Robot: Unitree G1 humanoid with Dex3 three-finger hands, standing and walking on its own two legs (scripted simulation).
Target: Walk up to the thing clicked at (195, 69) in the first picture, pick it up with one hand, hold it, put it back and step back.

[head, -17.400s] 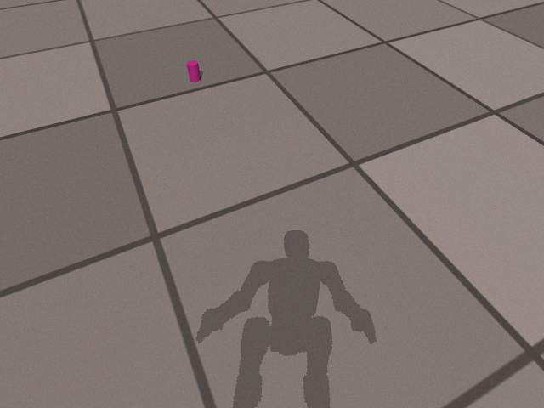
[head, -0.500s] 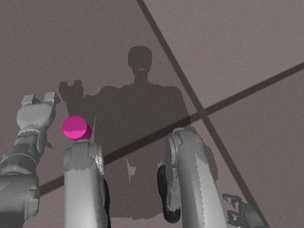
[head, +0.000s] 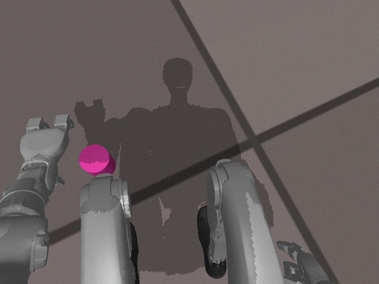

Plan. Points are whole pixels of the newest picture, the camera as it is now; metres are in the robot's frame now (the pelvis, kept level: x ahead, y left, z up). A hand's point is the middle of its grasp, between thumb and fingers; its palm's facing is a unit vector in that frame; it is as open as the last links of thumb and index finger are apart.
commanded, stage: rise first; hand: left
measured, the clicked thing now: (99, 162) +0.40 +0.20 -0.29
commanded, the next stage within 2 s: approach in 0.02 s
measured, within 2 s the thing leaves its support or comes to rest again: neither
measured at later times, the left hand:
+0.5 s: hand (86, 145) +0.42 +0.20 -0.17, palm faces -0.39 -0.02 -0.92, open 14.2 cm
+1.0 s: hand (87, 156) +0.40 +0.21 -0.22, palm faces -0.44 -0.05 -0.90, open 14.4 cm
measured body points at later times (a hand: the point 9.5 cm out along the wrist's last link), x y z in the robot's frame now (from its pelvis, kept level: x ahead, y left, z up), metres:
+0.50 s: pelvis +0.00 +0.00 +0.00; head +0.20 +0.04 +0.40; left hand +0.43 +0.20 -0.11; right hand +0.07 -0.28 -0.12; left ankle +0.09 +0.13 -0.32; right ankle +0.11 -0.13 -0.32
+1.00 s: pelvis +0.01 +0.00 -0.03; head +0.23 +0.06 +0.36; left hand +0.42 +0.21 -0.17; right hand +0.06 -0.28 -0.14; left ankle +0.09 +0.13 -0.32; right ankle +0.11 -0.13 -0.32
